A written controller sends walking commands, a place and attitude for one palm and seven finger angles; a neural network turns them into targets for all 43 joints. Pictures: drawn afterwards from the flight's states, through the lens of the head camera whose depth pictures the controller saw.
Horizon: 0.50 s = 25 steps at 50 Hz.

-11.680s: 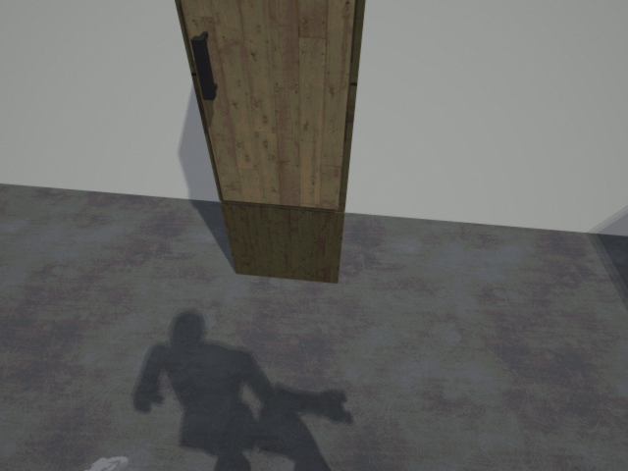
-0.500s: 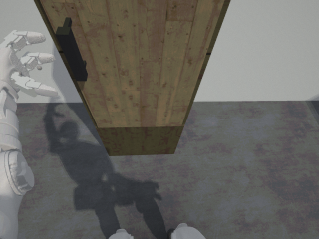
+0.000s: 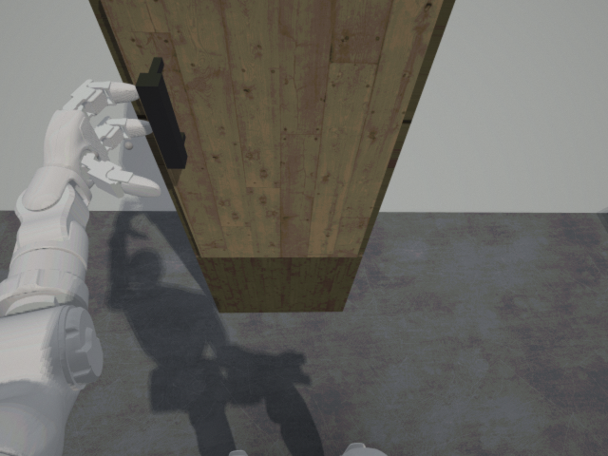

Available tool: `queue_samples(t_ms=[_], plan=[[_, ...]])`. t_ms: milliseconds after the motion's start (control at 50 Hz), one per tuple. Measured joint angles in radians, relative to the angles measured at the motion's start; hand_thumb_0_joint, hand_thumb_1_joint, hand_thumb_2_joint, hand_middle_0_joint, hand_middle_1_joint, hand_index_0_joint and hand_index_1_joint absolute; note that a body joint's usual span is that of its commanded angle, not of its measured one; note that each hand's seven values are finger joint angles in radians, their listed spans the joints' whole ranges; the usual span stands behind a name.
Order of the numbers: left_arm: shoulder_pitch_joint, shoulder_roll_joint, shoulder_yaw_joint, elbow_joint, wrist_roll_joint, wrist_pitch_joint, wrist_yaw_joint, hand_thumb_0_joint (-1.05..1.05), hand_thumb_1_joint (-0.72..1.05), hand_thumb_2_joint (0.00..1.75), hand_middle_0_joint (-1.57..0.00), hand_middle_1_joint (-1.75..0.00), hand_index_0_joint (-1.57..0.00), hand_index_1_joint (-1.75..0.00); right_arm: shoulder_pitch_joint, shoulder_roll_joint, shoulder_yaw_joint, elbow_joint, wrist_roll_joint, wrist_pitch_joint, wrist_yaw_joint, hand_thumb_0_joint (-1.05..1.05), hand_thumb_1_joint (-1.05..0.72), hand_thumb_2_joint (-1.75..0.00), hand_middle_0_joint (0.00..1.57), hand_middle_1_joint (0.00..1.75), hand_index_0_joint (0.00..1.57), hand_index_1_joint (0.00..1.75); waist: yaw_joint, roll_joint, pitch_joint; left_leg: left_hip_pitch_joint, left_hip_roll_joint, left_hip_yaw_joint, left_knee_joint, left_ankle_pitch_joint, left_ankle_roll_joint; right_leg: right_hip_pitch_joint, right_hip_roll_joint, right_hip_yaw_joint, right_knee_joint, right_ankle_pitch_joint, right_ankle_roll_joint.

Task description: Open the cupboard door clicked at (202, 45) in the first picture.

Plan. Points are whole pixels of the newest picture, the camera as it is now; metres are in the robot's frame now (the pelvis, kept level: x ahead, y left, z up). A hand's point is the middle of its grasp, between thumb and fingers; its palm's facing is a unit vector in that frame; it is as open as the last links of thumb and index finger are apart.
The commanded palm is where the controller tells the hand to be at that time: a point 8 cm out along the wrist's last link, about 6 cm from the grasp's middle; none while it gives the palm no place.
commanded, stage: slide the fingers in behind the handle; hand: left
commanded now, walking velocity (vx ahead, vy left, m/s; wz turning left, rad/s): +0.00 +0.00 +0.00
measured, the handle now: (167, 115) +0.53 +0.17 +0.13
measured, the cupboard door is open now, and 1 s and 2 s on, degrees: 0 0 1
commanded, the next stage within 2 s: close the thumb around the handle in 1.06 s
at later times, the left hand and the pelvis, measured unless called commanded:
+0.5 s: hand (158, 145) +0.48 +0.17 +0.13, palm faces -0.03 -1.00 -0.02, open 14.0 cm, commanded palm +0.45 +0.22 +0.13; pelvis +0.00 -0.01 +0.00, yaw +0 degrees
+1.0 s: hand (165, 146) +0.47 +0.16 +0.13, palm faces -0.02 -1.00 +0.00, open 14.0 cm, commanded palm +0.44 +0.21 +0.13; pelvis +0.00 -0.01 +0.00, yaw -1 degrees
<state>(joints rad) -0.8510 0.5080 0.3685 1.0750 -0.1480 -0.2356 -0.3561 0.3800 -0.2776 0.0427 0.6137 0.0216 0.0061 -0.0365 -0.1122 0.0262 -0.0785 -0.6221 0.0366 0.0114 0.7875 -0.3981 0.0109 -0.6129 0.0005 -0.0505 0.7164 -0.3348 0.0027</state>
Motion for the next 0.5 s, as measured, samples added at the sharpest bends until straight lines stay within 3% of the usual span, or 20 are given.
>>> queue_samples(t_ms=[280,500], plan=[[0.023,-0.062,-0.018,-0.026,0.010,-0.003,0.067,-0.02,-0.50,0.30,-0.30,-1.20,-0.30,-1.20,0.010,0.002,-0.005,-0.003,-0.003,-0.002,0.012,0.00,-0.90,-0.89,0.20,0.30,0.20,0.30,0.000,0.005,-0.004,0.017,0.001,0.008,-0.008,0.002,-0.004,0.006,0.001,0.009,0.008,-0.004,-0.004],[-0.001,-0.060,-0.025,-0.004,0.017,-0.015,0.083,-0.02,-0.50,0.30,-0.30,-1.20,-0.30,-1.20,0.023,0.000,-0.009,0.019,-0.001,-0.009,0.006,0.00,-0.90,-0.89,0.20,0.30,0.20,0.30,-0.007,0.006,0.008,0.019,0.004,0.003,-0.013,0.011,-0.010,0.007,0.005,0.004,0.007,0.001,-0.011]])
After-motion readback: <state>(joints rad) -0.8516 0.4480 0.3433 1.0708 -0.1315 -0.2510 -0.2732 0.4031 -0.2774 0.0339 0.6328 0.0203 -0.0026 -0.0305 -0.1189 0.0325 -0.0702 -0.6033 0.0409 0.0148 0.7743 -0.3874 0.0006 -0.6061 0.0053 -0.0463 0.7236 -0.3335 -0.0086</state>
